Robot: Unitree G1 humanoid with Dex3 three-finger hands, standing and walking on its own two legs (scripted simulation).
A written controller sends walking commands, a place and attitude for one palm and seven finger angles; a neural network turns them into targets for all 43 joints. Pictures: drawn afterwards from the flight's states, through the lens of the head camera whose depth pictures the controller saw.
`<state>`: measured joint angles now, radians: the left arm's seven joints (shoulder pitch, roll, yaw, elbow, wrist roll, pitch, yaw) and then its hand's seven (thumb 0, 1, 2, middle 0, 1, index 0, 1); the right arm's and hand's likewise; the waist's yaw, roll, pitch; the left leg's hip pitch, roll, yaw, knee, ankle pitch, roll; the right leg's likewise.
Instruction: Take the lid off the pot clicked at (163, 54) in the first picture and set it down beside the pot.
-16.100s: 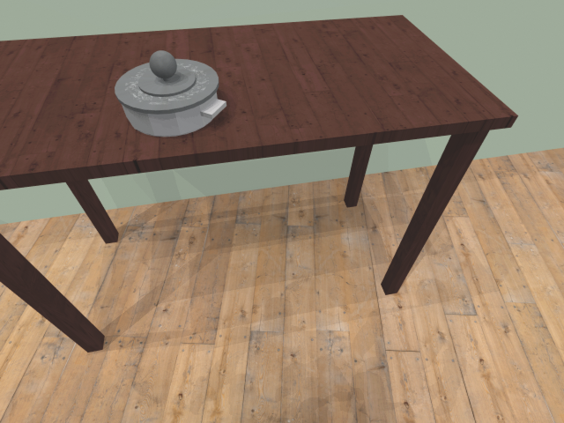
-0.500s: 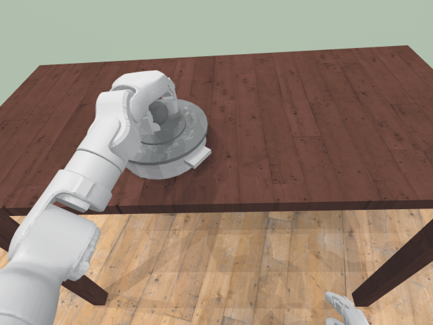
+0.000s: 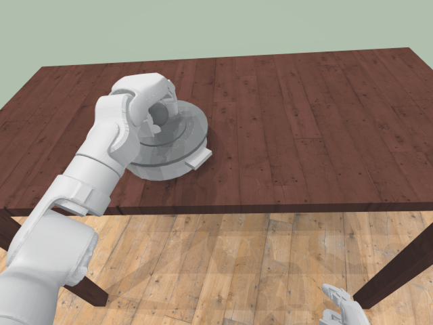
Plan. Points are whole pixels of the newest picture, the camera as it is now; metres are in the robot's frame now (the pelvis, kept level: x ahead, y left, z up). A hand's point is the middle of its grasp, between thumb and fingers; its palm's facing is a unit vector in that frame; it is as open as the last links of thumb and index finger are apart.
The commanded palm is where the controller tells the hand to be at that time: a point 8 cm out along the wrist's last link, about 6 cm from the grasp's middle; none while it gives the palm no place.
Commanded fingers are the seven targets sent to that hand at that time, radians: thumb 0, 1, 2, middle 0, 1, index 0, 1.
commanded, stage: lift the lid straight up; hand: left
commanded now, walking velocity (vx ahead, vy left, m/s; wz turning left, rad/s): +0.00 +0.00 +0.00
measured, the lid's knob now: (155, 114) +0.47 +0.12 +0.17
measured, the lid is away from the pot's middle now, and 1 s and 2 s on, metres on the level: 0.00 0.01 0.02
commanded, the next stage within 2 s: none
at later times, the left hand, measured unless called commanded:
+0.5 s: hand (151, 107) +0.43 +0.11 +0.21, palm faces -0.19 -0.05 -0.98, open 7.6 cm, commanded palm +0.41 +0.13 +0.28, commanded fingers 0.00 0.59 1.10 -0.87 -0.93 -0.89 -0.93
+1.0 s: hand (143, 84) +0.43 +0.12 +0.26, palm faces -0.13 -0.05 -0.99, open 7.6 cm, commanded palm +0.41 +0.13 +0.32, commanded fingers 0.00 0.59 1.10 -0.87 -0.93 -0.89 -0.93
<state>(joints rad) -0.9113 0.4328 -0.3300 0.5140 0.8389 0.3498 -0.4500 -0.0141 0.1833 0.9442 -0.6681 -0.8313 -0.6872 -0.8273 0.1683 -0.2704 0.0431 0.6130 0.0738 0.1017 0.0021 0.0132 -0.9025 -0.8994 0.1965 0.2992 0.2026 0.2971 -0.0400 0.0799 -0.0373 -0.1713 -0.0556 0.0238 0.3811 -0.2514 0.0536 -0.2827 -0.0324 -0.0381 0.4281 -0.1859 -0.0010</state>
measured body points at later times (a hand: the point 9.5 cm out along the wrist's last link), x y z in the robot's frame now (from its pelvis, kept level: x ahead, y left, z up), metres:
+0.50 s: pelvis +0.00 +0.00 +0.00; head +0.00 -0.04 +0.45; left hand +0.43 +0.11 +0.27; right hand +0.17 -0.23 -0.11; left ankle -0.04 +0.09 -0.74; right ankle +0.02 -0.12 -0.74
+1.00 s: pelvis -0.01 -0.01 +0.00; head -0.01 -0.05 +0.45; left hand +0.43 +0.12 +0.31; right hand +0.14 -0.25 -0.12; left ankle -0.04 +0.09 -0.74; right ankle +0.02 -0.12 -0.74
